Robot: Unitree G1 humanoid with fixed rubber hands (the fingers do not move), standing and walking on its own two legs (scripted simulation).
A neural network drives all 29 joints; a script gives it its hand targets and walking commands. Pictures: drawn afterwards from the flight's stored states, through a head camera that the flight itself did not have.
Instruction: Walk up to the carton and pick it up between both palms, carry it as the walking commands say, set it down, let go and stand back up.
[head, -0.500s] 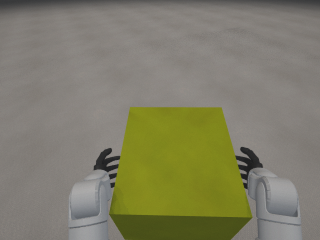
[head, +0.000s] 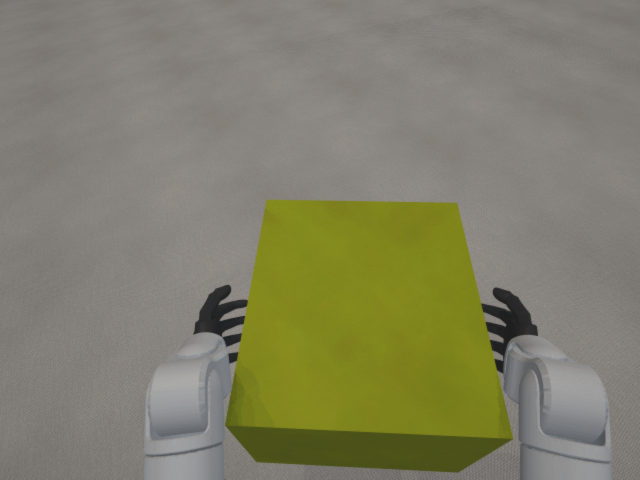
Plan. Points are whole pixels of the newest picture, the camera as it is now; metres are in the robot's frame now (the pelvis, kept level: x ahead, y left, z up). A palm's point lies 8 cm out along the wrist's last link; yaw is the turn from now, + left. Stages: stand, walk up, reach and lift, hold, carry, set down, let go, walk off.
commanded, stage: carry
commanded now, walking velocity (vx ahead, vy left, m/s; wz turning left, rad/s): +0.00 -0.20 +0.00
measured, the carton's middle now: (358, 330) +0.32 -0.03 +0.02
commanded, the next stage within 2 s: none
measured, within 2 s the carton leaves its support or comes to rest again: neither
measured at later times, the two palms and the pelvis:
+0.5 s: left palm (333, 396) +0.20 +0.01 +0.09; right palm out of the picture +0.19 -0.33 +0.08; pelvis -0.06 -0.15 +0.00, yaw +2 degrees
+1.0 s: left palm (512, 452) +0.14 -0.15 +0.09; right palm out of the picture +0.14 -0.49 +0.08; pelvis -0.13 -0.31 +0.00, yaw +1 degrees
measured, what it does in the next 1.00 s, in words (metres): steps to the right: left foot, then right foot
